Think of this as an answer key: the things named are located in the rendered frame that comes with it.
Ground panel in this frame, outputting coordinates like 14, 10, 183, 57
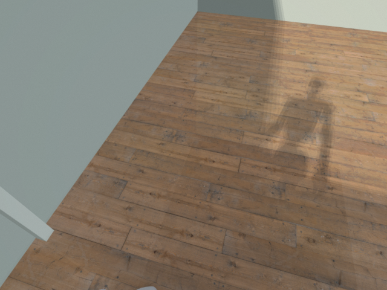
0, 187, 54, 241

